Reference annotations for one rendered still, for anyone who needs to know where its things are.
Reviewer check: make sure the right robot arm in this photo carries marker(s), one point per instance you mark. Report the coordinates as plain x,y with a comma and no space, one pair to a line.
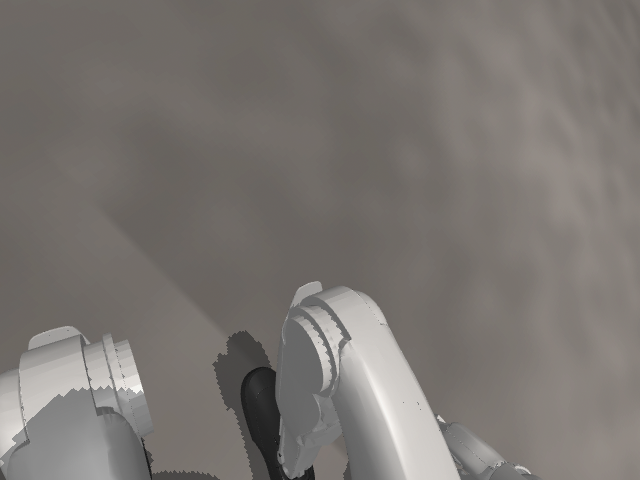
513,471

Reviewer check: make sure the right robot foot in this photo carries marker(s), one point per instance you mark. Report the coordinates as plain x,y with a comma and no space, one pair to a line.
263,419

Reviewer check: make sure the right robot hand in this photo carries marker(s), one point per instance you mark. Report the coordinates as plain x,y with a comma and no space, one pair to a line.
477,458

